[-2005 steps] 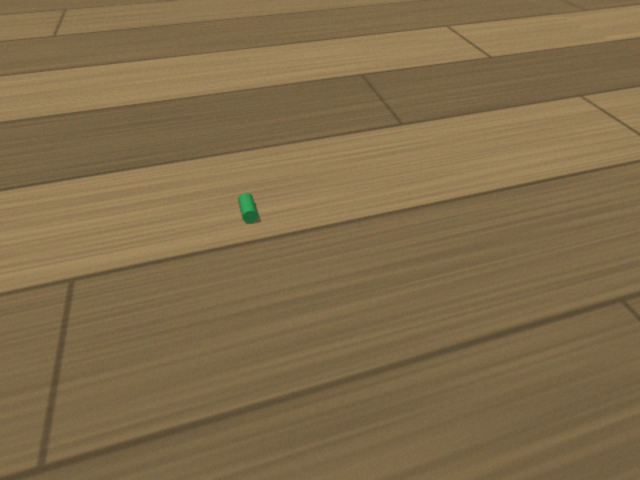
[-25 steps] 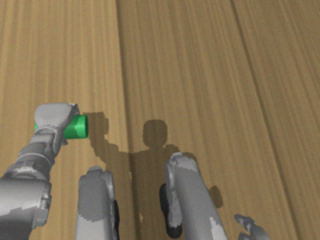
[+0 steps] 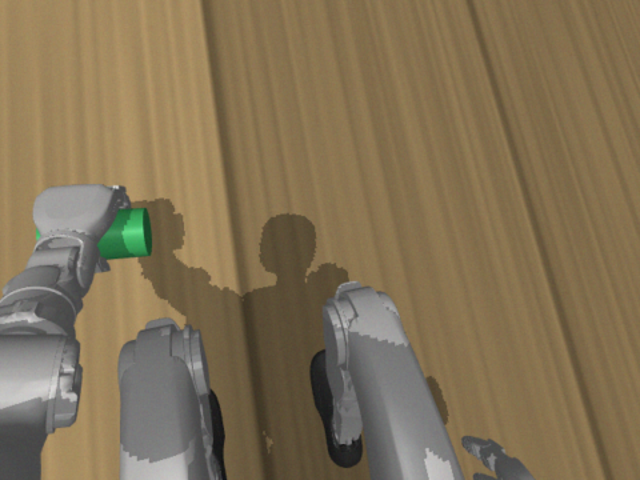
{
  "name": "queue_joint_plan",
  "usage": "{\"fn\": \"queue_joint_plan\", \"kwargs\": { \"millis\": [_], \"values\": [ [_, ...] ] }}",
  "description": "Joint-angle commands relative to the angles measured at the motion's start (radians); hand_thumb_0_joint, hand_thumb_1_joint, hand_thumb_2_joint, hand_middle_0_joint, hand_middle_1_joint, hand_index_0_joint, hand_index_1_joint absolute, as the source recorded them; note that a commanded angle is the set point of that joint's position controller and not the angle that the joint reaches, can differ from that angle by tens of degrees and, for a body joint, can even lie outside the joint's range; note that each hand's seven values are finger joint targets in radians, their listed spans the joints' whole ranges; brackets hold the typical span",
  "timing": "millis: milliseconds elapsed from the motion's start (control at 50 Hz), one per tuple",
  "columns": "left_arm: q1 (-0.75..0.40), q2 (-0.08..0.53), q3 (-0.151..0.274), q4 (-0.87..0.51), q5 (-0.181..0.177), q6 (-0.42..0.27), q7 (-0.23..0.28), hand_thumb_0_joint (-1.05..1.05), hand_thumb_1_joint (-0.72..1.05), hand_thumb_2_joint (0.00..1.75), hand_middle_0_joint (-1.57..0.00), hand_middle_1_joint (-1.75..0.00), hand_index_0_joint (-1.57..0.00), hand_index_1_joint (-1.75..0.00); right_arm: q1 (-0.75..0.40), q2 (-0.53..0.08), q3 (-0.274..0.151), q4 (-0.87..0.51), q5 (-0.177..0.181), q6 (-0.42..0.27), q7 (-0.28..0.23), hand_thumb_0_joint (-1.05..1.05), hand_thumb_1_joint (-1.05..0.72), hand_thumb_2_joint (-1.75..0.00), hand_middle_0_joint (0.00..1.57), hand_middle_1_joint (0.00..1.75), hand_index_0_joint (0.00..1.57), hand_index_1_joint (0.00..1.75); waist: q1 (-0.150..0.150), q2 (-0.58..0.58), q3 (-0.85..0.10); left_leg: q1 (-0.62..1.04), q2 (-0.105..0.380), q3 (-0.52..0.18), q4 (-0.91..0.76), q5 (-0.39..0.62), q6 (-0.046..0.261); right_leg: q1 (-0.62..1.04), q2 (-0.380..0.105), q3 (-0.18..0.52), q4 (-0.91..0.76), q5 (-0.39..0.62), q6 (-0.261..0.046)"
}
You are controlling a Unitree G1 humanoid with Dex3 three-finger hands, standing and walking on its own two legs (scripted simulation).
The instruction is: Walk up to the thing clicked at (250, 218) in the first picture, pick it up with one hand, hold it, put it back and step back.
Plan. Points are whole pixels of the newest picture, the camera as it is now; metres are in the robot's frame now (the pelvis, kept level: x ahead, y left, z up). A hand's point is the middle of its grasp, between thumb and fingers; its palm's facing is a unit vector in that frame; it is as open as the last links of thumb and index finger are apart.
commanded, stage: crouch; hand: left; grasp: from above
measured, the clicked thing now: (99, 235) +0.46 +0.22 -0.21
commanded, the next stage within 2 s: lower in 0.20 s
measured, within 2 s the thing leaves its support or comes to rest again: neither
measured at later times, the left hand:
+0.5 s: hand (102, 238) +0.46 +0.22 -0.23, palm faces -0.51 -0.01 -0.86, open 9.7 cm
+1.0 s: hand (116, 238) +0.47 +0.22 -0.29, palm faces -0.48 -0.03 -0.88, open 9.7 cm
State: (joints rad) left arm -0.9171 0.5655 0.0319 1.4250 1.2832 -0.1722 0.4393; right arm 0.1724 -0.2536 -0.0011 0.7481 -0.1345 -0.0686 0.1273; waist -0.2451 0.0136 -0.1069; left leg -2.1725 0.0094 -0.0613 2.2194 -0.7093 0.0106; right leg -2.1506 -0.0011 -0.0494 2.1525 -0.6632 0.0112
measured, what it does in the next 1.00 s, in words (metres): lowers itself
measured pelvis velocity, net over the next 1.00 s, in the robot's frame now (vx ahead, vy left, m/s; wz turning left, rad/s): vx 0.00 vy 0.00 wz -0.07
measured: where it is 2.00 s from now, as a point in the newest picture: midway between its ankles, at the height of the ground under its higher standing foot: (276, 447)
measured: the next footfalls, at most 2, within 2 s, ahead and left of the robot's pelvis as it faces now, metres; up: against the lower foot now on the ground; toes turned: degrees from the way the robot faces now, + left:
none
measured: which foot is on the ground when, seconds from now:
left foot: down 0.00-1.00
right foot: down 0.00-1.00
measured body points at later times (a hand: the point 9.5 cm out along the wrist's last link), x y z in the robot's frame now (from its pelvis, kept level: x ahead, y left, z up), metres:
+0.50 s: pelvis +0.00 +0.00 -0.04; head +0.25 +0.04 +0.33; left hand +0.48 +0.22 -0.18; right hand +0.02 -0.28 -0.15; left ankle +0.07 +0.12 -0.35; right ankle +0.09 -0.12 -0.35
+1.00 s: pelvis +0.00 +0.00 -0.08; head +0.27 +0.05 +0.28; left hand +0.49 +0.22 -0.24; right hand +0.01 -0.27 -0.17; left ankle +0.07 +0.12 -0.35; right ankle +0.09 -0.12 -0.35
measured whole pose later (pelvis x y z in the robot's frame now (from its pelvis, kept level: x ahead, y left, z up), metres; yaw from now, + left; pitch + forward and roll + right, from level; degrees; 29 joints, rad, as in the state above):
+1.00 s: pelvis +0.00 +0.00 -0.08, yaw -4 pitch +34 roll -8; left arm -1.01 0.73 0.09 1.61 1.31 -0.20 0.55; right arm 0.14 -0.29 0.11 0.75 -0.20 -0.14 0.20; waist -0.33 -0.03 0.04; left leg -2.35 0.01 -0.13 2.48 -0.73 0.01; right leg -2.31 0.01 -0.10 2.37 -0.66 0.01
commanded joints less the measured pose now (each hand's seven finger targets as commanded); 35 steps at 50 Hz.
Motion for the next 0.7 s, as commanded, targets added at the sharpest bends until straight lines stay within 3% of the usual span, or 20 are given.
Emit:
{"fn": "queue_joint_plan", "kwargs": {
  "millis": [0,80,140,300,360,380,420,440,480,520,540,560,580,600,640,680],
  "values": [
    [-0.430,0.239,0.033,-0.164,0.001,-0.001,0.077,0.00,0.72,0.81,-1.12,-0.55,-1.10,-0.57,0.223,-0.236,-0.080,-0.001,-0.002,-0.011,-0.012,0.00,-0.91,-0.90,0.20,0.30,0.20,0.30,-0.015,0.285,-0.721,0.545,-0.024,0.017,-0.230,0.207,0.005,0.288,0.016,-0.059,-0.187,0.209,-0.057],
    [-0.450,0.261,0.030,-0.113,0.004,0.002,0.079,0.00,0.68,0.77,-1.08,-0.53,-1.07,-0.55,0.224,-0.242,-0.067,0.002,-0.007,-0.018,-0.007,0.00,-0.91,-0.90,0.20,0.30,0.20,0.30,-0.029,0.257,-0.692,0.486,-0.030,0.034,-0.194,0.168,0.017,0.299,0.019,-0.057,-0.188,0.187,-0.052],
    [-0.450,0.265,0.032,-0.108,-0.010,0.003,0.080,0.00,0.69,0.77,-1.10,-0.51,-1.08,-0.53,0.224,-0.248,-0.063,0.009,-0.010,-0.025,-0.009,0.00,-0.91,-0.90,0.20,0.30,0.20,0.30,-0.020,0.266,-0.705,0.475,-0.028,0.036,-0.183,0.161,0.016,0.285,0.018,-0.059,-0.175,0.181,-0.052],
    [-0.431,0.296,0.040,-0.111,-0.014,0.005,0.070,0.00,0.72,0.83,-1.17,-0.47,-1.13,-0.52,0.241,-0.255,-0.045,0.010,-0.014,-0.023,-0.006,0.00,-0.91,-0.90,0.20,0.30,0.20,0.30,-0.027,0.248,-0.719,0.428,-0.029,0.049,-0.128,0.218,0.022,0.341,0.021,-0.057,-0.152,0.248,-0.041],
    [-0.446,0.294,0.030,-0.050,-0.004,0.000,0.063,0.00,0.73,0.83,-1.17,-0.49,-1.13,-0.53,0.251,-0.262,-0.033,0.018,-0.017,-0.024,0.001,0.00,-0.91,-0.90,0.20,0.30,0.20,0.30,-0.050,0.230,-0.664,0.380,-0.029,0.043,-0.105,0.222,0.026,0.328,0.027,-0.067,-0.136,0.258,-0.039],
    [-0.426,0.298,0.029,-0.028,-0.008,-0.002,0.064,0.00,0.71,0.84,-1.16,-0.48,-1.12,-0.52,0.240,-0.262,-0.032,0.018,-0.014,-0.022,0.000,0.00,-0.91,-0.90,0.20,0.30,0.20,0.30,-0.038,0.212,-0.654,0.358,-0.028,0.040,-0.106,0.214,0.027,0.326,0.031,-0.073,-0.131,0.247,-0.041],
    [-0.436,0.324,0.041,-0.019,-0.006,-0.012,0.070,0.00,0.73,0.81,-1.16,-0.49,-1.13,-0.52,0.238,-0.265,-0.022,0.014,-0.017,-0.025,0.001,0.00,-0.90,-0.90,0.20,0.30,0.20,0.30,-0.045,0.215,-0.636,0.330,-0.030,0.041,-0.088,0.196,0.029,0.318,0.030,-0.073,-0.125,0.229,-0.038],
    [-0.418,0.301,0.026,0.003,-0.002,-0.014,0.066,0.00,0.72,0.80,-1.16,-0.47,-1.13,-0.51,0.240,-0.263,-0.014,0.011,-0.021,-0.030,0.005,0.00,-0.91,-0.90,0.20,0.30,0.20,0.30,-0.050,0.209,-0.622,0.349,-0.030,0.037,-0.081,0.199,0.027,0.305,0.030,-0.078,-0.115,0.229,-0.039],
    [-0.449,0.313,0.030,-0.005,0.007,-0.024,0.072,0.00,0.73,0.80,-1.16,-0.48,-1.13,-0.52,0.239,-0.271,-0.013,0.017,-0.027,-0.036,0.009,0.00,-0.91,-0.90,0.20,0.30,0.20,0.30,-0.059,0.234,-0.623,0.361,-0.027,0.037,-0.062,0.199,0.025,0.286,0.033,-0.084,-0.098,0.233,-0.040],
    [-0.423,0.333,0.045,-0.016,0.003,-0.032,0.086,0.00,0.75,0.75,-1.16,-0.48,-1.14,-0.51,0.222,-0.276,-0.015,0.003,-0.025,-0.036,0.009,0.00,-0.91,-0.90,0.20,0.30,0.20,0.30,-0.041,0.271,-0.641,0.367,-0.028,0.034,-0.068,0.207,0.019,0.288,0.033,-0.088,-0.083,0.234,-0.044],
    [-0.465,0.340,0.052,-0.040,0.003,-0.039,0.093,0.00,0.76,0.76,-1.16,-0.50,-1.14,-0.52,0.233,-0.277,-0.012,0.010,-0.033,-0.041,0.013,0.00,-0.91,-0.90,0.20,0.30,0.20,0.30,-0.068,0.271,-0.641,0.372,-0.028,0.028,-0.061,0.196,0.018,0.277,0.034,-0.095,-0.075,0.227,-0.043],
    [-0.409,0.337,0.052,-0.016,0.014,-0.035,0.100,0.00,0.75,0.75,-1.16,-0.49,-1.13,-0.51,0.225,-0.282,-0.015,0.007,-0.031,-0.040,0.012,0.00,-0.90,-0.90,0.20,0.30,0.20,0.30,-0.045,0.286,-0.649,0.384,-0.027,0.029,-0.071,0.207,0.014,0.274,0.035,-0.095,-0.074,0.231,-0.045],
    [-0.467,0.349,0.058,-0.047,0.014,-0.041,0.105,0.00,0.75,0.75,-1.16,-0.48,-1.14,-0.50,0.227,-0.282,-0.016,0.014,-0.037,-0.044,0.017,0.00,-0.91,-0.90,0.20,0.30,0.20,0.30,-0.073,0.303,-0.633,0.391,-0.024,0.024,-0.057,0.201,0.010,0.244,0.035,-0.101,-0.055,0.227,-0.047],
    [-0.471,0.365,0.062,-0.066,0.028,-0.044,0.110,0.00,0.76,0.74,-1.16,-0.49,-1.14,-0.51,0.233,-0.286,-0.013,0.013,-0.041,-0.045,0.018,0.00,-0.90,-0.90,0.20,0.30,0.20,0.30,-0.066,0.331,-0.642,0.402,-0.026,0.025,-0.056,0.208,0.010,0.245,0.035,-0.102,-0.052,0.233,-0.048],
    [-0.437,0.340,0.055,-0.045,0.024,-0.039,0.122,0.00,0.75,0.73,-1.16,-0.48,-1.14,-0.50,0.215,-0.286,-0.017,0.006,-0.045,-0.047,0.022,0.00,-0.90,-0.90,0.20,0.30,0.20,0.30,-0.068,0.329,-0.642,0.404,-0.023,0.024,-0.046,0.207,0.010,0.240,0.038,-0.106,-0.049,0.237,-0.047],
    [-0.482,0.382,0.079,-0.101,0.022,-0.040,0.137,0.00,0.75,0.76,-1.15,-0.50,-1.13,-0.52,0.225,-0.291,-0.014,0.016,-0.051,-0.050,0.030,0.00,-0.90,-0.90,0.20,0.30,0.20,0.30,-0.076,0.354,-0.670,0.413,-0.022,0.025,-0.033,0.225,0.010,0.262,0.038,-0.108,-0.037,0.257,-0.044]
  ]
}}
